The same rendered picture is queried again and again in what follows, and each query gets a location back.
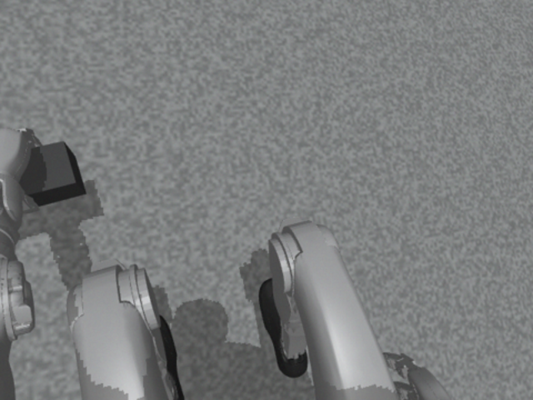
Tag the left robot hand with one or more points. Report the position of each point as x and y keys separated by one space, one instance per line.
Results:
x=15 y=152

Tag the right robot hand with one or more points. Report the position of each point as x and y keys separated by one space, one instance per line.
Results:
x=423 y=385

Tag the carton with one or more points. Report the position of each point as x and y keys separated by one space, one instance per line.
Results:
x=52 y=174

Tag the left robot foot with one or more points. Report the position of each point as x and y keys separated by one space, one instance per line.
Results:
x=171 y=356

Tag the left robot arm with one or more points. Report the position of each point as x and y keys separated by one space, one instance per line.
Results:
x=17 y=314

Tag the right robot foot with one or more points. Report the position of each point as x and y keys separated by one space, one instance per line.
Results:
x=293 y=368

